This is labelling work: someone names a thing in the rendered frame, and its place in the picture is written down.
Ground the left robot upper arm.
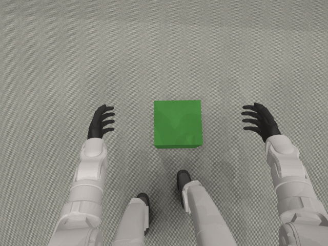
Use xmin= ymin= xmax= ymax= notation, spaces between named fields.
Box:
xmin=49 ymin=227 xmax=104 ymax=246

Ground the left robot thigh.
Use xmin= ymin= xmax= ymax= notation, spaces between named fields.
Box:
xmin=111 ymin=203 xmax=149 ymax=246

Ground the robot left forearm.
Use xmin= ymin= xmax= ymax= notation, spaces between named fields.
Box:
xmin=47 ymin=138 xmax=109 ymax=246

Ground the robot right hand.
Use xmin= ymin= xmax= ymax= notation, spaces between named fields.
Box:
xmin=241 ymin=103 xmax=281 ymax=143

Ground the robot right forearm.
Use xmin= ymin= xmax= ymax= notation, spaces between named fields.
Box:
xmin=264 ymin=135 xmax=328 ymax=227

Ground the robot left hand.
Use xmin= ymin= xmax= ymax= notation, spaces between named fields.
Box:
xmin=87 ymin=104 xmax=115 ymax=140

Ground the robot right shin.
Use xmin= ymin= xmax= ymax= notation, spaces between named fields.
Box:
xmin=182 ymin=180 xmax=204 ymax=191

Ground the carton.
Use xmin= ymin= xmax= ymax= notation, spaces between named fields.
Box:
xmin=154 ymin=100 xmax=203 ymax=149

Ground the right robot upper arm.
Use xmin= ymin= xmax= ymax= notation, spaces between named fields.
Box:
xmin=279 ymin=222 xmax=328 ymax=246

